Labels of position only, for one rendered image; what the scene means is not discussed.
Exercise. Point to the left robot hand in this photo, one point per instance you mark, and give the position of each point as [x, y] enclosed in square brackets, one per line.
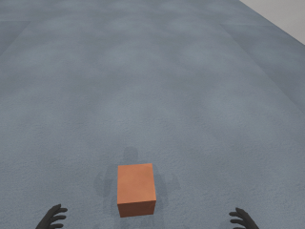
[50, 217]

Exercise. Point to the carton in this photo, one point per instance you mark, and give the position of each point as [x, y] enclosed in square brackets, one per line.
[135, 190]

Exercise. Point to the right robot hand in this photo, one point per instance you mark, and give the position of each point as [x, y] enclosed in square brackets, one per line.
[247, 220]

